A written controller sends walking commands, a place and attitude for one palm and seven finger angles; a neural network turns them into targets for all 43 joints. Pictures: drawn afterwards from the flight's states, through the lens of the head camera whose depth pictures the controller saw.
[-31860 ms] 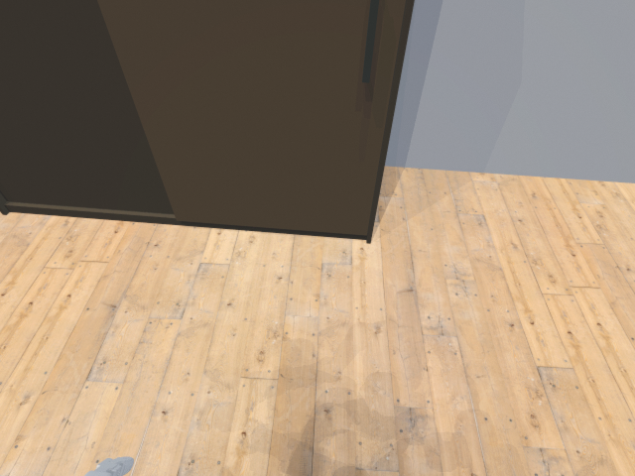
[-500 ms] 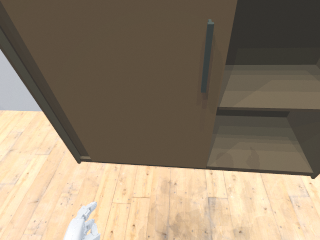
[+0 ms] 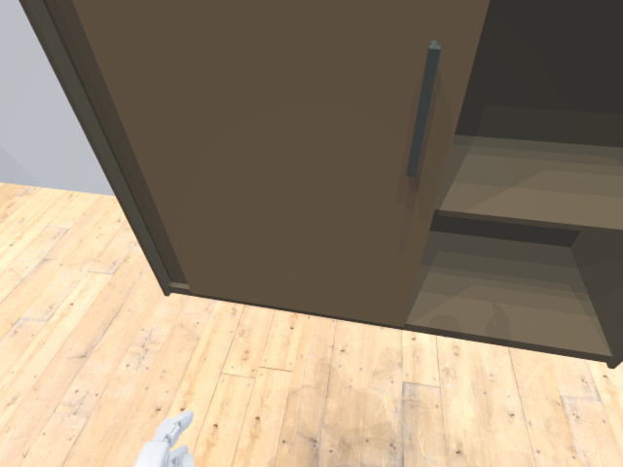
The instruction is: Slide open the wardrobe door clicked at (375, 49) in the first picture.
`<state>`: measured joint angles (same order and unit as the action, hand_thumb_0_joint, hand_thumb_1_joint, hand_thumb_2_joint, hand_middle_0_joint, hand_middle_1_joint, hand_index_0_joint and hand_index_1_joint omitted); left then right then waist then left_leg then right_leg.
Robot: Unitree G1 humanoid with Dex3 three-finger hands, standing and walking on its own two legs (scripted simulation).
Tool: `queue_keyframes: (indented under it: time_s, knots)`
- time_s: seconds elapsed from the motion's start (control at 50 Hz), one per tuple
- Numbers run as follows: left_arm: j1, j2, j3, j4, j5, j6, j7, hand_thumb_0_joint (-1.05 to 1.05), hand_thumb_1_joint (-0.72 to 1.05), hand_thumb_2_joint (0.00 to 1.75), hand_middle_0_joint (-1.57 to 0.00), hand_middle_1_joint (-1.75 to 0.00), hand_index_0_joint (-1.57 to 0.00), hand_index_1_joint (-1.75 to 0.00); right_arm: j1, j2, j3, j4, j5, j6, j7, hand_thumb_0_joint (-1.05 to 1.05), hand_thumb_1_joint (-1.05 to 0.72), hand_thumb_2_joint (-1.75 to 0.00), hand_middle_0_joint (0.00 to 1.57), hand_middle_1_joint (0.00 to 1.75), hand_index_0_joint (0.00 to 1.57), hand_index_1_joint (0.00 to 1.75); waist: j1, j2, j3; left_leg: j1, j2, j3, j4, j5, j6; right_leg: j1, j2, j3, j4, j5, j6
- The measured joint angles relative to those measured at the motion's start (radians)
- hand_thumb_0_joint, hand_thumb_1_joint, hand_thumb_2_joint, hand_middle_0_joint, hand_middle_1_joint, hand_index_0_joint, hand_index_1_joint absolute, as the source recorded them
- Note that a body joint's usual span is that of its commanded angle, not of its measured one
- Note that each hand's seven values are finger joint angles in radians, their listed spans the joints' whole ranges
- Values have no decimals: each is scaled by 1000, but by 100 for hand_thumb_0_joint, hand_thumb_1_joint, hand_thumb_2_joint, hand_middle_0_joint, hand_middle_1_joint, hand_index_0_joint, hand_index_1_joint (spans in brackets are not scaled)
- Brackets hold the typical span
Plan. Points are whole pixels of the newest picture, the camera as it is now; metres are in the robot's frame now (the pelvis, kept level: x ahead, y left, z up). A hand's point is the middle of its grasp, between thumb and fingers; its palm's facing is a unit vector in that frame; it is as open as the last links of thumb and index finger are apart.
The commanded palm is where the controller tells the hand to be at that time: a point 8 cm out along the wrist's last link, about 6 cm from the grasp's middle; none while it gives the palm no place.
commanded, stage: stop stepping back and stand still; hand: right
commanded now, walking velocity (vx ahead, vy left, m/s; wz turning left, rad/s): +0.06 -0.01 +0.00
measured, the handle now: (421, 114) +0.77 -0.15 +0.11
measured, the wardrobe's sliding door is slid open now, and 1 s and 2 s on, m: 0.69 0.69 0.69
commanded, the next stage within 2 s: let the arm hang, fingers relaxed in 0.14 s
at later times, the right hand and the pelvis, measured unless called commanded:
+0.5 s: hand out of the picture +0.12 -0.17 -0.15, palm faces -0.03 +0.97 -0.22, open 7.4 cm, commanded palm none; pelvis +0.01 +0.01 -0.02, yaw -5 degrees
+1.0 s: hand out of the picture +0.03 -0.21 -0.16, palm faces +0.07 +0.97 -0.25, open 7.4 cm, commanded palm none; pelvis +0.02 -0.01 +0.01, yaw -5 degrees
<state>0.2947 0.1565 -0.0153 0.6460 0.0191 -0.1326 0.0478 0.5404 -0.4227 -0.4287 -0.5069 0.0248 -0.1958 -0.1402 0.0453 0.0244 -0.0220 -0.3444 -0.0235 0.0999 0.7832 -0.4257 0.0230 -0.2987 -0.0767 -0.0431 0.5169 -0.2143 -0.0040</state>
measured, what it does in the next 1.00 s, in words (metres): steps on the spot: left foot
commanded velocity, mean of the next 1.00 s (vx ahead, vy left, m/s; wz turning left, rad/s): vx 0.00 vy -0.01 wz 0.00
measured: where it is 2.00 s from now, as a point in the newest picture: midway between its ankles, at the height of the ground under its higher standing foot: outside the picture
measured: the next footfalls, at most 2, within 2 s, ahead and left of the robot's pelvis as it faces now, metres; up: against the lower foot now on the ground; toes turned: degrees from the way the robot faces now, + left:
left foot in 0.06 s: +0.08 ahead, +0.11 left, +0.00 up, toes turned -6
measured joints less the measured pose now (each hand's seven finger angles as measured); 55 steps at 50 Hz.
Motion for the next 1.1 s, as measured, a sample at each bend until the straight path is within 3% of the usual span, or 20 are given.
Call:
queue_keyframes:
  time_s: [0.04,0.06,0.1,0.14,0.18,0.24,0.26,0.28,0.36,0.4,0.44,0.52,0.56,0.68,0.86,1.1]
  knots:
    - [20,-6,-5,-18,2,9,0,2,90,90,-21,-30,-20,-30,31,-28,-10,-21,-6,-3,-3,2,-88,-90,21,30,21,30,-7,-8,-5,77,-1,11,-164,-22,14,-31,-4,-1,45,-78,0]
    - [24,-6,-6,-26,2,13,0,2,90,90,-21,-30,-21,-30,38,-48,-22,-30,-8,-6,-5,2,-88,-90,21,30,21,30,-16,5,-9,96,8,-23,-239,-11,39,-72,8,-7,114,-137,-4]
    - [-3,15,-1,3,4,19,2,2,90,90,-21,-30,-21,-30,9,-34,-19,-16,-5,-14,-5,1,-88,-90,21,30,21,30,-47,-13,18,70,7,-26,-224,165,48,-139,13,17,304,-191,-1]
    - [-21,36,5,47,2,22,1,2,90,90,-21,-30,-21,-30,-18,1,-3,22,-4,-19,-7,1,-88,-90,21,30,22,30,-60,-29,22,76,10,-25,-210,162,35,-160,23,25,397,-191,1]
    - [-26,50,9,65,-2,24,5,2,90,90,-21,-30,-21,-30,-28,35,5,51,-2,-15,-10,1,-88,-90,21,30,22,30,-65,-25,14,89,20,-31,-219,145,20,-136,30,5,358,-169,-1]
    - [-27,70,15,57,-2,8,18,2,90,90,-21,-30,-21,-30,-40,65,21,61,-2,-11,-18,1,-88,-90,21,30,21,30,-60,-24,12,103,31,-25,-212,125,5,-38,33,-12,149,-109,-12]
    - [-28,90,26,61,-2,-19,-2,2,90,90,-21,-30,-21,-30,-60,66,43,100,-17,-26,-9,1,-88,-90,21,30,21,30,-57,-44,1,78,30,-5,-173,108,-1,-22,27,6,97,-21,-24]
    - [-41,107,37,71,-3,-18,-23,2,90,90,-21,-30,-21,-30,-104,60,78,181,-31,-11,15,1,-89,-90,21,30,21,30,-51,-50,-6,36,41,-6,-95,63,-13,-42,37,15,108,-15,-23]
    - [-112,143,39,97,24,68,-44,2,91,90,-21,-30,-20,-30,-292,97,244,662,-48,178,96,0,-90,-90,20,30,20,30,-12,-64,-7,-102,39,-103,203,-113,-43,-86,83,37,127,-52,-10]
    - [-133,141,30,100,31,91,-46,1,91,90,-21,-30,-20,-30,-346,128,320,888,-49,231,123,1,-90,-90,20,30,20,30,1,-61,12,-89,35,-119,141,-87,-45,-79,87,42,105,-35,-3]
    - [-142,126,20,108,24,111,-50,1,91,90,-21,-30,-20,-30,-350,150,385,1049,-51,245,143,1,-90,-90,20,30,20,30,1,-24,27,-20,46,-137,-64,46,-37,-79,94,27,111,-36,11]
    - [-140,105,32,177,12,151,-49,1,91,90,-20,-30,-20,-30,-320,252,472,1313,-55,246,158,1,-90,-90,20,30,20,30,14,-25,73,15,22,-115,-110,94,-5,-66,75,52,141,-112,14]
    - [-114,95,35,225,9,162,-44,1,91,90,-20,-30,-20,-30,-315,271,431,1366,-35,218,131,-2,-97,-90,21,30,21,30,0,-33,90,44,5,-93,-166,118,1,-50,66,70,139,-120,9]
    - [-59,51,29,371,7,171,-31,1,91,90,-20,-30,-20,-30,-330,212,414,1509,-40,210,125,-3,-98,-90,21,30,21,30,-34,-16,110,112,-2,-84,-298,183,-5,34,61,65,-2,-22,15]
    - [-36,23,23,460,3,156,-27,1,91,90,-20,-30,-20,-30,-328,196,418,1631,-39,211,125,0,-92,-90,20,30,20,30,-31,-41,88,160,13,-108,-395,232,-23,90,76,42,-101,17,-4]
    - [-72,17,24,480,2,140,-26,1,91,90,-20,-30,-20,-30,-350,237,427,1652,-42,196,122,1,-90,-90,20,30,20,30,-29,-38,58,177,32,-126,-390,224,-39,123,94,22,-123,20,-19]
